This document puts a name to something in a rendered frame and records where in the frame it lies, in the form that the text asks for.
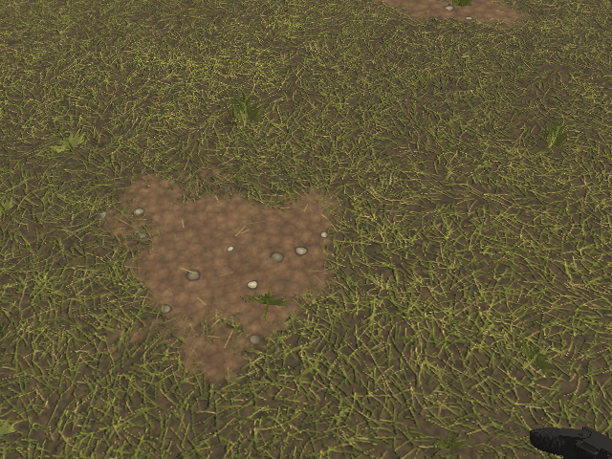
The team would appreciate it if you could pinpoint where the robot right hand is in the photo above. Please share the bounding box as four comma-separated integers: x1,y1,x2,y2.
530,426,612,459

